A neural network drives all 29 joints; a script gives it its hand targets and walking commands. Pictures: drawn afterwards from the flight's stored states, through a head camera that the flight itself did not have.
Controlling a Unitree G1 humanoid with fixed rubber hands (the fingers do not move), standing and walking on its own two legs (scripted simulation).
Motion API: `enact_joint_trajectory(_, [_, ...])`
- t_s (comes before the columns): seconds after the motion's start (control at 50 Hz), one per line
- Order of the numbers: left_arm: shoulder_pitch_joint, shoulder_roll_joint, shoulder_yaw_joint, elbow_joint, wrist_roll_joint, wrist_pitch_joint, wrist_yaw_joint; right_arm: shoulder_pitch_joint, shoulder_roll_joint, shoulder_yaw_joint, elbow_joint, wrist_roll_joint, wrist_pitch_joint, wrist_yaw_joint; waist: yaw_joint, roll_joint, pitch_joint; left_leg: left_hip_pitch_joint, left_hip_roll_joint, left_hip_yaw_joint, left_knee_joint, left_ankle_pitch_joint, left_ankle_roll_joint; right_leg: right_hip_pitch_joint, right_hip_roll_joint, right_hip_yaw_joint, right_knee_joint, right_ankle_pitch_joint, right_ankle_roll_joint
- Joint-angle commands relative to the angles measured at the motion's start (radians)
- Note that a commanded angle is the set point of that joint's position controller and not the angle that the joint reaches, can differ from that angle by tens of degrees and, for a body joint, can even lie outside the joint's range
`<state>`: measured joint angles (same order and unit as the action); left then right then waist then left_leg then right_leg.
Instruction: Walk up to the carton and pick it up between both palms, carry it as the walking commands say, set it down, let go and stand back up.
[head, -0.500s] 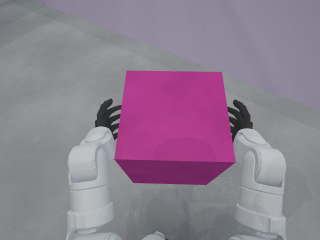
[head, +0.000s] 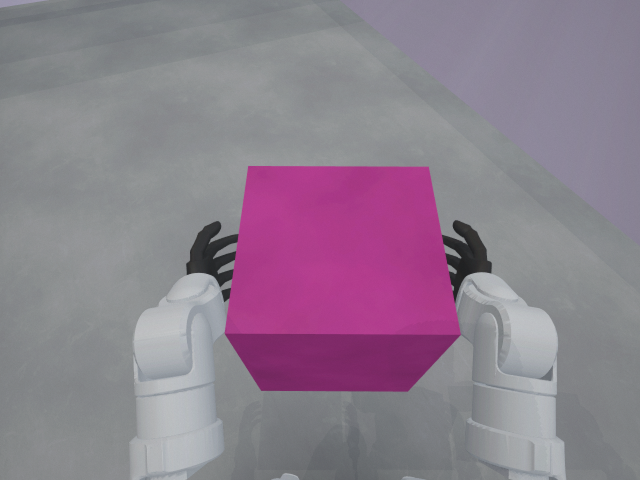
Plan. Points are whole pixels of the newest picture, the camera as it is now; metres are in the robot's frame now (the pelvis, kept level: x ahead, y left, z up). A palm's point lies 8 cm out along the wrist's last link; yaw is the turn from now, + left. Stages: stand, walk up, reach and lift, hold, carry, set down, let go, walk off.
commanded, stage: carry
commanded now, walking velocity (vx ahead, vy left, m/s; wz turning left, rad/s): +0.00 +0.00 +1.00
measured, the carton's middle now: (336, 290) +0.36 +0.00 +0.02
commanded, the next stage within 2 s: none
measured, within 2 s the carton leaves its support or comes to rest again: neither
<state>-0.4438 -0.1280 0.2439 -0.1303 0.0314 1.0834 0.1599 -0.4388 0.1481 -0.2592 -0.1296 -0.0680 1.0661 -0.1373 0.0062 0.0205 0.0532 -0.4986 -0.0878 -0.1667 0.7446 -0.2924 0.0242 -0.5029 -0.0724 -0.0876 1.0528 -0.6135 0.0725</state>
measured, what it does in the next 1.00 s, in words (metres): steps on the spot, turning left: right foot, then left foot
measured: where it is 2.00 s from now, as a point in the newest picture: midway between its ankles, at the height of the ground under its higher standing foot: outside the picture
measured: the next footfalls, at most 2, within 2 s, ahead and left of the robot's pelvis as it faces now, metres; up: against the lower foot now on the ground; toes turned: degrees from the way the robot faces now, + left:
right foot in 0.16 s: +0.08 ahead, -0.11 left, +0.00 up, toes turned +6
left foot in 0.54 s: +0.00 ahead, +0.20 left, +0.00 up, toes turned +31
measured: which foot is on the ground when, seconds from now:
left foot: down 0.00-0.18, up 0.20-0.52, down 0.54-1.00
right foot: up 0.00-0.14, down 0.16-0.54, up 0.56-0.98, down 1.00-1.00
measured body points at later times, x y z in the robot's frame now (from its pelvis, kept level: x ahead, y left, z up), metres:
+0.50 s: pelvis -0.01 +0.05 +0.00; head +0.02 +0.05 +0.45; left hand +0.22 +0.34 +0.10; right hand +0.37 +0.07 +0.10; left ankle -0.04 +0.18 -0.70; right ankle +0.04 -0.11 -0.71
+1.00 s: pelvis -0.03 +0.09 +0.00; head +0.02 +0.13 +0.44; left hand +0.06 +0.46 +0.07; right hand +0.30 +0.28 +0.07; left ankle -0.03 +0.18 -0.72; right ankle +0.07 +0.00 -0.72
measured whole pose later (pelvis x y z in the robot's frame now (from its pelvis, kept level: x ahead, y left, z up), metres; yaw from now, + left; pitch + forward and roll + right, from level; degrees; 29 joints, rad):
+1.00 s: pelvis -0.03 +0.09 +0.00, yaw +52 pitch +4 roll -1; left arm -0.42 -0.13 0.24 -0.14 0.01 1.04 0.16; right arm -0.45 0.15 -0.26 -0.15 -0.07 1.07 -0.14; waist 0.02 0.06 0.05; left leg -0.51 -0.25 -0.28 0.71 -0.22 0.06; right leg -0.38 -0.02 -0.05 0.67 -0.38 0.07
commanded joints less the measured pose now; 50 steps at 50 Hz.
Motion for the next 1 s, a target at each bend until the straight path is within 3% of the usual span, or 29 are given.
enact_joint_trajectory(0.0, [-0.727,-0.875,-0.769,-0.199,-0.303,-0.079,-0.069,-0.666,0.763,0.689,-0.191,0.287,-0.057,0.064,-0.027,0.159,-0.684,0.528,0.167,-0.402,-0.19,0.759,0.141,-0.085,0.074,0.101,-0.07,0.097,0.031])
enact_joint_trajectory(0.08, [-0.67,-0.805,-0.73,-0.17,-0.275,-0.064,-0.069,-0.655,0.708,0.691,-0.179,0.26,-0.041,0.05,-0.02,0.147,-0.637,0.348,0.145,-0.447,-0.235,0.588,0.127,0.114,0.1,0.104,-0.296,0.144,-0.012])
enact_joint_trajectory(0.12, [-0.648,-0.797,-0.707,-0.178,-0.265,-0.058,-0.072,-0.671,0.708,0.706,-0.19,0.262,-0.033,0.046,0.012,0.089,-0.654,0.115,0.079,-0.332,-0.184,0.404,0.037,0.443,0.052,0.116,-0.59,0.263,-0.06])
enact_joint_trajectory(0.14, [-0.606,-0.794,-0.686,-0.16,-0.253,-0.057,-0.075,-0.671,0.716,0.721,-0.222,0.271,-0.03,0.043,0.026,-0.107,-0.671,-0.048,-0.003,-0.149,-0.022,0.086,-0.005,0.62,-0.162,0.234,-0.696,0.378,-0.119])
enact_joint_trajectory(0.16, [-0.525,-0.788,-0.661,-0.154,-0.236,-0.049,-0.075,-0.639,0.723,0.731,-0.277,0.277,-0.021,0.038,0.008,-0.404,-0.707,-0.248,-0.066,0.064,0.253,-0.33,-0.05,0.776,-0.502,0.446,-0.679,0.588,-0.214])
enact_joint_trajectory(0.18, [-0.528,-0.789,-0.666,-0.131,-0.23,-0.04,-0.075,-0.657,0.73,0.725,-0.238,0.269,-0.013,0.038,-0.003,-0.328,-0.605,-0.379,0.056,0.1,0.386,-0.297,-0.046,0.768,-0.544,0.351,-0.646,0.724,-0.263])
enact_joint_trajectory(0.22, [-0.55,-0.769,-0.64,-0.135,-0.215,-0.043,-0.076,-0.741,0.753,0.756,-0.242,0.307,-0.01,0.044,0.0,-0.141,-0.559,-0.334,0.114,0.112,0.466,-0.213,-0.048,0.692,-0.47,0.173,-0.578,0.907,-0.24])
enact_joint_trajectory(0.26, [-0.568,-0.738,-0.599,-0.111,-0.193,-0.042,-0.062,-0.775,0.751,0.755,-0.189,0.324,0.005,0.047,0.007,-0.146,-0.492,-0.297,0.105,0.195,0.429,-0.164,-0.068,0.638,-0.399,0.053,-0.556,0.965,-0.196])
enact_joint_trajectory(0.3, [-0.598,-0.709,-0.6,-0.133,-0.182,-0.042,-0.049,-0.745,0.749,0.746,-0.137,0.321,0.01,0.047,0.007,-0.144,-0.501,-0.295,0.099,0.243,0.407,-0.162,-0.075,0.649,-0.405,-0.008,-0.52,0.986,-0.179])
enact_joint_trajectory(0.36, [-0.566,-0.676,-0.576,-0.093,-0.166,-0.031,-0.037,-0.712,0.735,0.729,-0.067,0.301,0.024,0.04,0.008,-0.22,-0.494,-0.17,0.085,0.308,0.246,-0.114,-0.072,0.574,-0.382,-0.133,-0.481,0.956,-0.141])
enact_joint_trajectory(0.42, [-0.586,-0.664,-0.572,-0.056,-0.16,-0.025,-0.03,-0.699,0.708,0.69,-0.015,0.282,0.031,0.026,-0.006,-0.312,-0.508,-0.041,0.076,0.321,0.077,-0.096,-0.046,0.527,-0.373,-0.202,-0.386,0.943,-0.101])
enact_joint_trajectory(0.44, [-0.587,-0.671,-0.574,-0.048,-0.16,-0.023,-0.028,-0.691,0.707,0.682,-0.006,0.28,0.034,0.024,-0.01,-0.318,-0.535,0.009,0.055,0.312,0.007,-0.111,-0.039,0.528,-0.365,-0.209,-0.298,0.962,-0.089])
enact_joint_trajectory(0.46, [-0.574,-0.678,-0.578,-0.047,-0.161,-0.025,-0.027,-0.643,0.702,0.667,-0.006,0.272,0.033,0.026,-0.033,-0.267,-0.596,0.136,0.03,0.278,-0.109,-0.065,-0.022,0.478,-0.348,-0.208,-0.168,0.974,-0.066])
enact_joint_trajectory(0.48, [-0.554,-0.687,-0.571,0.002,-0.157,-0.021,-0.026,-0.624,0.706,0.652,0.004,0.267,0.03,0.027,-0.068,-0.183,-0.622,0.326,0.046,0.158,-0.266,0.104,0.005,0.328,-0.307,-0.2,-0.015,0.892,-0.018])
enact_joint_trajectory(0.5, [-0.535,-0.721,-0.578,0.017,-0.153,-0.03,-0.031,-0.66,0.703,0.648,0.003,0.268,0.015,0.03,-0.029,0.015,-0.615,0.49,0.16,-0.113,-0.231,0.655,0.066,0.079,-0.195,-0.145,0.075,0.268,0.027])
enact_joint_trajectory(0.52, [-0.577,-0.719,-0.606,-0.02,-0.169,-0.037,-0.032,-0.634,0.69,0.633,0.025,0.271,0.005,0.029,-0.014,0.261,-0.655,0.657,0.284,-0.349,-0.153,1.233,0.12,-0.128,-0.087,-0.094,0.236,-0.109,0.073])
enact_joint_trajectory(0.54, [-0.573,-0.741,-0.636,-0.05,-0.197,-0.037,-0.038,-0.549,0.718,0.62,0.023,0.27,0.001,0.033,-0.006,0.254,-0.651,0.698,0.291,-0.365,-0.065,1.424,0.137,-0.208,-0.064,0.015,0.284,-0.186,0.06])
enact_joint_trajectory(0.56, [-0.59,-0.776,-0.678,-0.092,-0.231,-0.04,-0.051,-0.546,0.723,0.636,-0.025,0.263,-0.007,0.041,-0.024,0.265,-0.639,0.637,0.283,-0.4,-0.103,1.336,0.172,-0.197,-0.032,0.07,0.247,-0.16,0.067])
enact_joint_trajectory(0.58, [-0.591,-0.818,-0.693,-0.13,-0.247,-0.046,-0.06,-0.559,0.757,0.664,-0.09,0.272,-0.014,0.047,-0.025,0.244,-0.625,0.568,0.27,-0.387,-0.144,1.052,0.171,-0.176,-0.04,0.082,0.197,-0.102,0.068])
enact_joint_trajectory(0.6, [-0.63,-0.85,-0.732,-0.146,-0.268,-0.053,-0.065,-0.549,0.768,0.656,-0.09,0.26,-0.026,0.049,-0.023,0.275,-0.625,0.55,0.233,-0.359,-0.149,0.947,0.163,-0.173,-0.018,0.07,0.165,-0.055,0.063])
enact_joint_trajectory(0.64, [-0.665,-0.891,-0.756,-0.162,-0.281,-0.066,-0.066,-0.609,0.791,0.675,-0.136,0.282,-0.045,0.065,-0.024,0.235,-0.644,0.543,0.193,-0.339,-0.162,0.788,0.14,-0.175,0.009,0.068,0.128,0.022,0.061])
enact_joint_trajectory(0.76, [-0.677,-0.863,-0.761,-0.245,-0.31,-0.085,-0.072,-0.608,0.766,0.694,-0.215,0.286,-0.059,0.068,-0.027,0.103,-0.677,0.536,0.186,-0.478,-0.212,0.689,0.149,-0.106,0.06,0.111,-0.005,0.098,0.035])
enact_joint_trajectory(0.82, [-0.658,-0.825,-0.739,-0.222,-0.289,-0.07,-0.068,-0.602,0.741,0.695,-0.197,0.278,-0.041,0.063,-0.025,0.111,-0.646,0.491,0.176,-0.532,-0.252,0.617,0.143,-0.055,0.082,0.114,-0.09,0.117,0.017])
enact_joint_trajectory(0.88, [-0.631,-0.788,-0.718,-0.218,-0.272,-0.063,-0.067,-0.599,0.736,0.708,-0.187,0.277,-0.031,0.059,-0.015,0.139,-0.656,0.435,0.133,-0.533,-0.275,0.62,0.092,0.113,0.101,0.115,-0.286,0.145,-0.016])
enact_joint_trajectory(0.9, [-0.625,-0.786,-0.714,-0.236,-0.272,-0.064,-0.066,-0.603,0.74,0.714,-0.199,0.281,-0.029,0.058,-0.01,0.139,-0.672,0.385,0.104,-0.483,-0.272,0.63,0.052,0.221,0.097,0.097,-0.378,0.175,-0.023])
enact_joint_trajectory(0.92, [-0.599,-0.79,-0.707,-0.227,-0.268,-0.061,-0.066,-0.614,0.731,0.719,-0.222,0.282,-0.026,0.057,0.005,0.128,-0.683,0.297,0.069,-0.42,-0.261,0.547,0.0,0.36,0.066,0.095,-0.503,0.22,-0.045])
enact_joint_trajectory(0.94, [-0.574,-0.795,-0.693,-0.226,-0.261,-0.062,-0.069,-0.606,0.742,0.733,-0.23,0.289,-0.022,0.058,0.015,0.03,-0.688,0.139,0.022,-0.315,-0.169,0.305,-0.039,0.541,-0.044,0.144,-0.631,0.34,-0.081])
enact_joint_trajectory(0.96, [-0.554,-0.804,-0.691,-0.229,-0.26,-0.059,-0.073,-0.562,0.764,0.74,-0.25,0.292,-0.017,0.058,0.005,-0.221,-0.695,-0.036,-0.054,-0.126,0.012,-0.082,-0.061,0.683,-0.304,0.278,-0.688,0.457,-0.147])
enact_joint_trajectory(0.98, [-0.544,-0.803,-0.683,-0.221,-0.25,-0.058,-0.072,-0.599,0.761,0.744,-0.285,0.296,-0.014,0.054,0.004,-0.402,-0.715,-0.208,-0.07,0.019,0.278,-0.354,-0.09,0.795,-0.534,0.397,-0.62,0.725,-0.266])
